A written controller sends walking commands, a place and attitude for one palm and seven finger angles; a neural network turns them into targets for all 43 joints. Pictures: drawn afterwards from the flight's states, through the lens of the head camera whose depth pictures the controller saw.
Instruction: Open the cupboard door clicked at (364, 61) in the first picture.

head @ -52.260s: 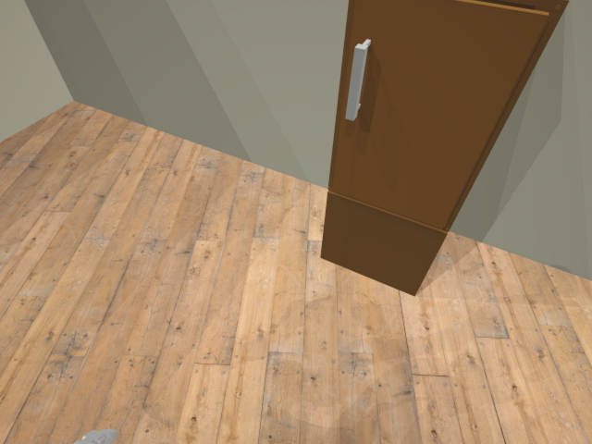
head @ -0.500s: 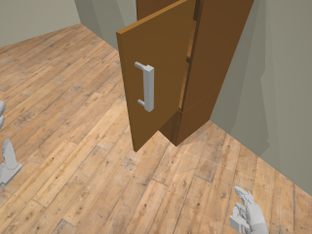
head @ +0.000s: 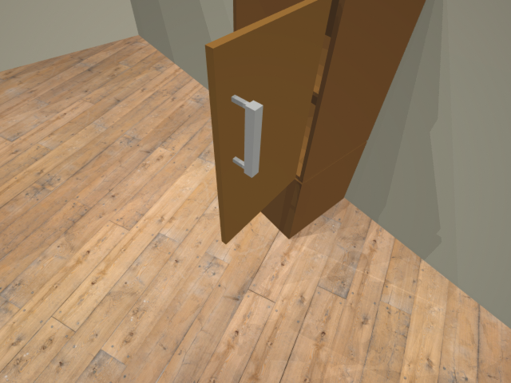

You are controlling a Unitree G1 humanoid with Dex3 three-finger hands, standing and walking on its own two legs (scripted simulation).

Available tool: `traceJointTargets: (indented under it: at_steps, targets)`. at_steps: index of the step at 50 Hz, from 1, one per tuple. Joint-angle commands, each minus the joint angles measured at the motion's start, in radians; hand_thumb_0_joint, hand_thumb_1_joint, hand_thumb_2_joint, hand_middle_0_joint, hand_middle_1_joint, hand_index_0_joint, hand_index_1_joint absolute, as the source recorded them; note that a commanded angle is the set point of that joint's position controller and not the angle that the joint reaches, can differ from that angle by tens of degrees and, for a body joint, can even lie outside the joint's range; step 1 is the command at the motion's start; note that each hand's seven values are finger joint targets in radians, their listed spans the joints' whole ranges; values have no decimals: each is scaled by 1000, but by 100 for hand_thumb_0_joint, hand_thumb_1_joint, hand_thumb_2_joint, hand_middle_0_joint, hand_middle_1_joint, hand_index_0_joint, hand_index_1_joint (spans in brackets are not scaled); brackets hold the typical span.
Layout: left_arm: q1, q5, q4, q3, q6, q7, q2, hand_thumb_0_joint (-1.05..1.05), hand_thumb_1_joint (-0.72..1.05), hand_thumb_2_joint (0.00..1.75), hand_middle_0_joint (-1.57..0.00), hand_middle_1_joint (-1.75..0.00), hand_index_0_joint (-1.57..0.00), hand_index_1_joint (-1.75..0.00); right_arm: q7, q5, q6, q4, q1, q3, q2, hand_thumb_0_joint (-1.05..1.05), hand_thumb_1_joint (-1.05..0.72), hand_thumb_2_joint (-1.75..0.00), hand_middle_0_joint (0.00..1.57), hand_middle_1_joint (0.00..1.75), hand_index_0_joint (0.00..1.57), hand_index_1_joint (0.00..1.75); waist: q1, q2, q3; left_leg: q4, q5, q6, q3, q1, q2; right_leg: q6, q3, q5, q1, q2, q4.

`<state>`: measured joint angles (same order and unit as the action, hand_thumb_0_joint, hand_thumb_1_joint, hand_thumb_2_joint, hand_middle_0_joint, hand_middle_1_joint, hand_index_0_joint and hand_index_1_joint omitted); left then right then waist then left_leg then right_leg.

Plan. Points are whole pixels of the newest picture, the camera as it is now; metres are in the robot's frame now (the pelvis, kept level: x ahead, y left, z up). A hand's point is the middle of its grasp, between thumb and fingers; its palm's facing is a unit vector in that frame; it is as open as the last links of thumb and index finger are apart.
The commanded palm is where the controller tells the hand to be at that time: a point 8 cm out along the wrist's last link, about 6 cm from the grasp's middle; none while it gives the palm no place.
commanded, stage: let the arm hang, fingers relaxed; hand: left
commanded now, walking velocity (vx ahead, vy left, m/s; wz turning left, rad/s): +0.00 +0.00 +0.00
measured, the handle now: (244, 138) +0.55 +0.05 +0.06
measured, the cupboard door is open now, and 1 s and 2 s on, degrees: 100 100 100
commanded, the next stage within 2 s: look to check the result in 0.78 s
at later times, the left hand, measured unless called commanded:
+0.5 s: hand out of the picture -0.04 +0.17 -0.17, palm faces +0.05 -0.98 -0.17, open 7.4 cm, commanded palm none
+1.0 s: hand out of the picture -0.02 +0.17 -0.17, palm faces +0.04 -0.98 -0.19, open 7.4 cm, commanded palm none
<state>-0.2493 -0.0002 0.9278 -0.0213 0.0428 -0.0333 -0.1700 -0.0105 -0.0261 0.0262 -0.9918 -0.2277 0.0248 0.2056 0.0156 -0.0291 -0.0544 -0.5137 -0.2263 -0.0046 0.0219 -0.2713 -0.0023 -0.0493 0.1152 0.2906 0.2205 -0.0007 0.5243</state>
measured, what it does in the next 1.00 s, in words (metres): stands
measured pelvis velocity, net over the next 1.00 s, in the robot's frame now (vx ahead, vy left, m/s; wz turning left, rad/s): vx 0.00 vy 0.00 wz -0.02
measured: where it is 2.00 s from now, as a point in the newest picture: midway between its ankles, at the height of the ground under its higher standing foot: outside the picture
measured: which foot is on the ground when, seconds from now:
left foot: down 0.00-1.00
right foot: down 0.00-1.00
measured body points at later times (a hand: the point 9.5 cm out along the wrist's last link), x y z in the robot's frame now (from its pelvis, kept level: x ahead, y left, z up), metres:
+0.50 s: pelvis +0.00 +0.01 +0.01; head +0.00 +0.00 +0.46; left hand -0.04 +0.22 -0.15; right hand -0.04 -0.18 -0.16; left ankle +0.03 +0.12 -0.73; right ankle +0.00 -0.08 -0.73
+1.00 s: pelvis +0.00 +0.00 +0.01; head +0.02 -0.01 +0.46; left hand -0.02 +0.22 -0.15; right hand -0.03 -0.20 -0.16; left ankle +0.03 +0.12 -0.73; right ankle +0.00 -0.08 -0.73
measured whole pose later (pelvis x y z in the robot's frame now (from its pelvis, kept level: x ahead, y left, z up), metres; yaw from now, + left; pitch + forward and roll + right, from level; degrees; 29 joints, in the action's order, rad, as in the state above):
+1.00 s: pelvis +0.00 +0.00 +0.01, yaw -1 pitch -2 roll +0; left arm -0.31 0.00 1.16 -0.01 -0.01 -0.03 -0.12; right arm -0.04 -0.02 0.01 -1.16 -0.31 0.01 0.12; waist 0.00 0.02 -0.05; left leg -0.41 -0.18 -0.01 0.04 -0.20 0.00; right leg -0.04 0.10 0.24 0.16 0.00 0.43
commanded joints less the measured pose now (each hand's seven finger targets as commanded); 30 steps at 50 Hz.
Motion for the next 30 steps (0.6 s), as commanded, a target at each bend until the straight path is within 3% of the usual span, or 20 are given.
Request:
traceJointTargets:
  at_steps: [1, 7, 12, 16, 22, 30]
  targets:
    - [-48, -6, 54, -17, -50, 7, -133, 0, 90, 90, -20, -30, -20, -30, -15, -3, -16, -10, -8, -25, 73, 0, -90, -90, 20, 30, 20, 30, -19, 227, 56, 154, 31, -22, -98, -7, -87, -16, -158, -59, -87, 114, -186]
    - [-84, -4, 165, -3, -52, 5, -94, 0, 90, 90, -20, -30, -20, -30, -22, 2, -7, -88, -115, -31, 41, 0, -90, -90, 20, 30, 20, 30, -8, 55, -12, 164, -25, -25, -82, 22, -85, -17, -148, 44, -16, 115, -246]
    - [-121, -3, 209, 2, -54, -1, -70, 0, 90, 90, -20, -30, -20, -30, -25, 4, -10, -120, -161, -27, 18, 0, -90, -90, 20, 30, 20, 30, -8, 15, -25, 164, 3, -29, -72, 39, -84, -12, -146, 42, 2, 114, -240]
    - [-139, -4, 222, 3, -51, -4, -52, 0, 90, 90, -20, -30, -20, -30, -26, 3, -10, -140, -178, -26, -2, 0, -90, -90, 20, 30, 20, 30, -6, 21, -59, 177, -19, -31, -73, 22, -84, -9, -148, 57, 27, 111, -231]
    - [-162, -6, 227, -1, -53, -9, -31, 0, 90, 90, -20, -30, -20, -30, -29, 4, -17, -145, -180, -27, -18, 0, -90, -90, 20, 30, 20, 30, -16, 35, -56, 190, -24, -36, -80, 11, -89, -3, -135, 15, 15, 101, -205]
    - [-149, -9, 215, -5, -57, -10, -17, 0, 90, 90, -20, -30, -20, -30, -29, 1, -22, -144, -174, -30, -32, 0, -90, -90, 20, 30, 20, 30, -10, 44, -69, 195, -12, -32, -76, 9, -84, -2, -144, -4, 25, 103, -202]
